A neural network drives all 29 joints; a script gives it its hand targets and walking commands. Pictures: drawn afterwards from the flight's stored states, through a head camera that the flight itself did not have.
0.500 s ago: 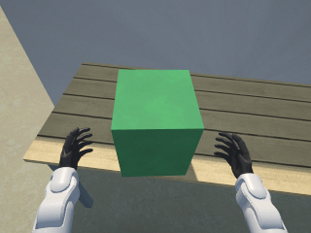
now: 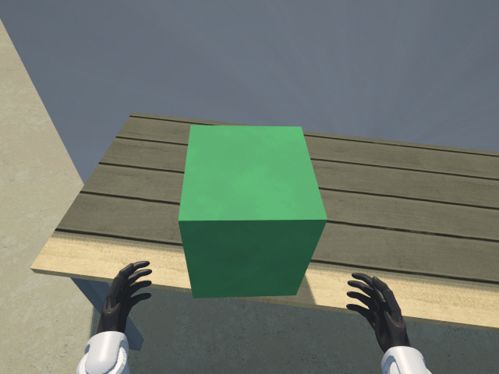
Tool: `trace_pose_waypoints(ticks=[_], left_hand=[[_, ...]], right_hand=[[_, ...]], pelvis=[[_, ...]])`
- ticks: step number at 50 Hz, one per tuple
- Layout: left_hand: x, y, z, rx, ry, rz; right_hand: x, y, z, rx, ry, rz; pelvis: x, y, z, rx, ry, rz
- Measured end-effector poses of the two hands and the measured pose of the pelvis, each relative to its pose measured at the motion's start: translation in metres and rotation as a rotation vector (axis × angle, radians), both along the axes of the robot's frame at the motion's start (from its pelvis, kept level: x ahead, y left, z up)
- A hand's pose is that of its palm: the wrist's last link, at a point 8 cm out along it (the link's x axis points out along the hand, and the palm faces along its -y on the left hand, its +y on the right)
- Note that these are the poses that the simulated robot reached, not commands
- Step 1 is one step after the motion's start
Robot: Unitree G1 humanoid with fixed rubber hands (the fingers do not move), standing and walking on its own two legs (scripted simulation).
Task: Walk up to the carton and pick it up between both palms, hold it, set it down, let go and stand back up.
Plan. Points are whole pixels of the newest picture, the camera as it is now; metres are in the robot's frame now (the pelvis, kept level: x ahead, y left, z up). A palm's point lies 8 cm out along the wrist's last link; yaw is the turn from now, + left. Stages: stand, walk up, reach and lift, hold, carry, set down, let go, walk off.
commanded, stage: set down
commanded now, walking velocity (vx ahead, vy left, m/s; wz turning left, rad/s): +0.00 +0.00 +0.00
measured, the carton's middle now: (245, 214) +0.38 +0.05 +0.02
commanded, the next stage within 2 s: let go in 0.96 s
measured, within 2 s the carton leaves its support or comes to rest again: neither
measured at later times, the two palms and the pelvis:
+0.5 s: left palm (110, 331) +0.17 +0.24 -0.04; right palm (381, 347) +0.19 -0.19 -0.04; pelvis +0.01 +0.01 +0.00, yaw -1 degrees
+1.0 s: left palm (112, 347) +0.16 +0.24 -0.08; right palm (379, 347) +0.19 -0.19 -0.04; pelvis +0.00 +0.01 +0.00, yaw +0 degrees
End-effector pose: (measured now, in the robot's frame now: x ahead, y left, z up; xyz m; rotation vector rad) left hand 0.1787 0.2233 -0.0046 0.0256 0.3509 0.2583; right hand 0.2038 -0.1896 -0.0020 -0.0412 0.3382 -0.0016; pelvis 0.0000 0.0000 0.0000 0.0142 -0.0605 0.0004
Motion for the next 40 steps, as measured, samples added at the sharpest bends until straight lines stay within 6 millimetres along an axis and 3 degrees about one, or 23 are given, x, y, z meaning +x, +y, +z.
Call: trace_pose_waypoints(ticks=[22, 30, 40], left_hand=[[-0.005, 0.016, -0.036, 0.021, 0.219, -0.07], [-0.009, 0.019, -0.04, 0.044, 0.245, -0.075], [-0.021, 0.014, -0.061, 0.022, 0.367, -0.117]], right_hand=[[-0.011, 0.001, -0.036, -0.066, 0.164, -0.016], [-0.012, 0.0, -0.037, -0.08, 0.156, -0.003], [-0.012, 0.002, -0.037, -0.104, 0.151, -0.005]], pelvis=[[0.012, 0.013, 0.001, -0.004, -0.008, -0.01], [0.016, 0.014, 0.001, -0.008, -0.01, -0.008], [0.013, 0.013, 0.0, -0.006, -0.028, -0.006]])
